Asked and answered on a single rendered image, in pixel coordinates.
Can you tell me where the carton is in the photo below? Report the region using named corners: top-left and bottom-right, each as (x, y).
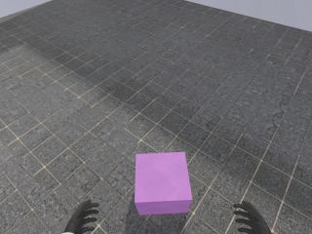
top-left (135, 151), bottom-right (193, 215)

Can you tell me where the robot left hand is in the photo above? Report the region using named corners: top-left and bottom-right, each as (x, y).
top-left (63, 199), bottom-right (99, 234)

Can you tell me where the robot right hand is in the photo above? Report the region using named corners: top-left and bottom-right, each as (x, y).
top-left (233, 200), bottom-right (272, 234)

